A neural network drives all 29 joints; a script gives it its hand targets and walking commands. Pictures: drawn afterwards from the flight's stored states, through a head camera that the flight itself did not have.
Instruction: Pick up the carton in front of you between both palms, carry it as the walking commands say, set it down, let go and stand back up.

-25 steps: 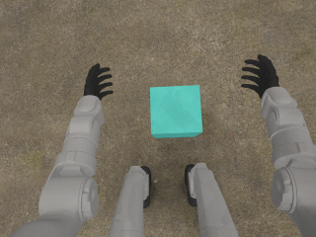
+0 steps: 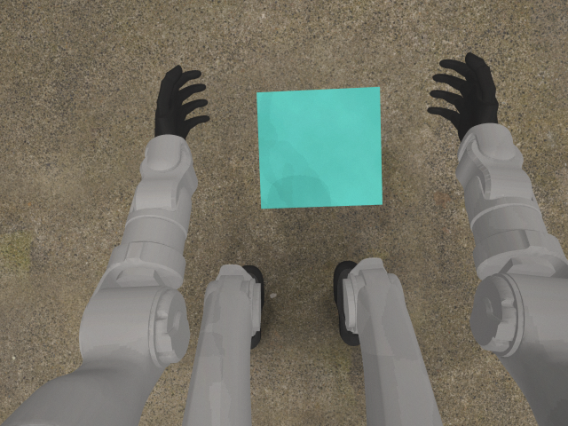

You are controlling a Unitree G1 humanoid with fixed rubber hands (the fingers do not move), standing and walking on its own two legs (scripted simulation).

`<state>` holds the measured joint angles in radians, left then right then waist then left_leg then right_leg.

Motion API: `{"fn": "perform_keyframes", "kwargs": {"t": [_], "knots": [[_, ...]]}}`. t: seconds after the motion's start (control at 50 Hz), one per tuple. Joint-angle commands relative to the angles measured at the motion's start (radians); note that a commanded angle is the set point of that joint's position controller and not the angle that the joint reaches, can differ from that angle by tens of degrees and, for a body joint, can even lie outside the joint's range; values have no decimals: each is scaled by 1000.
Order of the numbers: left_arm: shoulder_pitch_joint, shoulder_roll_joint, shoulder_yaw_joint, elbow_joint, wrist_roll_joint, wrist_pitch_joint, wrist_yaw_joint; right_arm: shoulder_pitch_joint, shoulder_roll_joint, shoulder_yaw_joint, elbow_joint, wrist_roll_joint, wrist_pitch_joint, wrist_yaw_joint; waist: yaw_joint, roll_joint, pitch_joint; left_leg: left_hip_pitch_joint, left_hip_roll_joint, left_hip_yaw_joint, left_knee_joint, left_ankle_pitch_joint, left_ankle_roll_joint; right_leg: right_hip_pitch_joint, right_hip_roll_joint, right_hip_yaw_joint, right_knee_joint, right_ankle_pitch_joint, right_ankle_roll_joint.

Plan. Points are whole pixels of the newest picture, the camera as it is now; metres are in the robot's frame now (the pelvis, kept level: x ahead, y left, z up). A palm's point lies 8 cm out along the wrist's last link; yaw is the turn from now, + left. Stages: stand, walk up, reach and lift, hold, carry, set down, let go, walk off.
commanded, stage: reach and lift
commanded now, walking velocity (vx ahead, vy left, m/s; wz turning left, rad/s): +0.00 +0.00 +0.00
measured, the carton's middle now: (315, 157) +0.46 -0.05 -0.43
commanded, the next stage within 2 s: none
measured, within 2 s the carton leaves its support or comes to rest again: leaves its support in 1.36 s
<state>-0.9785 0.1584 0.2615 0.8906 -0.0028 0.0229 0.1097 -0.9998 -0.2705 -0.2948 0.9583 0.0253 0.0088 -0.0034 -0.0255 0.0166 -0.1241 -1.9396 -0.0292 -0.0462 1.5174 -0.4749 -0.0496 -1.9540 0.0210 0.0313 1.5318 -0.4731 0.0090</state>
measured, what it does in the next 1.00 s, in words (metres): lowers itself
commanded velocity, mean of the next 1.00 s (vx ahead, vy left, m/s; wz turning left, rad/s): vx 0.00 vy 0.00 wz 0.00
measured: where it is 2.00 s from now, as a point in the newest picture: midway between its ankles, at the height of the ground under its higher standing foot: (299, 319)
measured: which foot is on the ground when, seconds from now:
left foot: down 0.00-1.00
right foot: down 0.00-1.00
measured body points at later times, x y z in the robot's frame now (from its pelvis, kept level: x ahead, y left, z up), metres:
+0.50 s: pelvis -0.05 +0.01 -0.16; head +0.31 -0.02 +0.10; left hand +0.48 +0.15 -0.35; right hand +0.47 -0.23 -0.35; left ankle +0.07 +0.14 -0.52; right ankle +0.07 -0.12 -0.52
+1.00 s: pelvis -0.05 +0.01 -0.17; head +0.31 -0.03 +0.09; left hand +0.49 +0.13 -0.36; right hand +0.47 -0.22 -0.36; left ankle +0.07 +0.14 -0.52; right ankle +0.07 -0.12 -0.52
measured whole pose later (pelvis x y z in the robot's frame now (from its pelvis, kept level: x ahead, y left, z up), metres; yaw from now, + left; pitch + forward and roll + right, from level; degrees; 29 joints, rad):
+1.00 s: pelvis -0.05 +0.01 -0.17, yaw +0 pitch +39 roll +2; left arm -1.33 0.26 0.05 1.13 -0.25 -0.01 0.16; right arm -1.32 -0.37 -0.03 1.15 0.24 -0.03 -0.07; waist -0.04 0.04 0.28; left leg -2.28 -0.06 -0.03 2.14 -0.54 -0.07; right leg -2.30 0.02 0.05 2.15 -0.53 0.03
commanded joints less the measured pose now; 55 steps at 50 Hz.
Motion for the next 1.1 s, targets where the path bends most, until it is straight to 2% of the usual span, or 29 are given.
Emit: {"fn": "perform_keyframes", "kwargs": {"t": [0.0,0.08,0.14,0.24,0.34,0.42,0.48,0.52,0.56,0.64,0.7,0.78,0.84,0.92,1.04,1.06,1.08], "knots": [[-162,85,-67,-153,-59,-21,19,-161,-167,26,-138,55,-29,-10,-32,2,-1038,482,-54,73,74,491,-17,538,29,-48,31,579,35],[-209,109,-114,-227,-111,0,40,-207,-215,69,-183,113,-17,-13,-35,13,-1119,518,-56,79,180,471,-22,472,28,-69,133,515,34],[-253,129,-121,-240,-130,24,54,-253,-242,84,-186,139,2,-14,-38,8,-1106,494,-52,90,227,376,-22,426,22,-80,187,415,36],[-347,135,-114,-136,-139,46,61,-353,-250,97,-77,153,19,-14,-34,-4,-891,360,-34,98,283,148,-14,279,-1,-79,241,188,35],[-457,167,-109,-12,-145,34,55,-475,-263,125,41,160,8,-25,-23,-20,-754,269,-18,93,351,55,-7,220,-18,-58,304,84,33],[-525,198,-122,70,-167,8,48,-549,-275,156,114,175,-14,-40,-20,-28,-714,229,-9,88,413,64,-9,215,-27,-43,361,89,31],[-570,219,-146,82,-196,-14,48,-595,-288,184,119,193,-32,-54,-25,-30,-761,233,-7,91,458,108,-12,261,-30,-37,405,142,31],[-575,205,-189,84,-243,-28,49,-611,-298,194,87,206,-44,-66,-51,-27,-806,272,-8,91,477,137,-12,273,-29,-47,423,173,30],[-570,182,-223,126,-265,-32,46,-592,-297,200,95,215,-52,-70,-77,0,-801,263,-10,96,500,168,-16,281,-29,-43,440,224,25],[-538,150,-250,86,-287,-38,45,-544,-289,194,85,200,-61,-74,-101,0,-820,218,-28,101,518,209,-25,365,-20,-41,461,307,18],[-493,157,-237,99,-286,-41,50,-515,-254,214,70,209,-56,-75,-77,-28,-820,184,-39,111,518,207,-21,404,-14,-39,462,323,22],[-470,164,-198,144,-253,-44,51,-511,-211,230,90,210,-48,-67,-41,-53,-702,100,-40,109,506,156,-12,339,-14,-28,450,269,28],[-480,169,-179,155,-234,-50,53,-524,-201,237,94,210,-48,-66,-28,-60,-677,94,-39,108,500,143,-7,308,-13,-26,443,244,31],[-508,149,-190,153,-233,-55,55,-543,-186,248,103,212,-50,-68,-35,-52,-667,116,-40,102,490,129,-6,276,-11,-30,433,211,29],[-579,23,-239,150,-242,-63,62,-605,-101,273,119,202,-63,-74,-69,-18,-675,178,-63,93,477,131,-7,244,2,-39,414,183,19],[-584,-3,-241,152,-233,-63,63,-617,-81,280,119,195,-65,-73,-71,-13,-674,192,-67,93,478,132,-7,242,6,-40,412,178,19],[-579,-8,-227,162,-216,-65,68,-620,-64,282,128,189,-67,-74,-59,-16,-672,201,-71,95,475,131,-7,239,8,-42,410,171,22]]}}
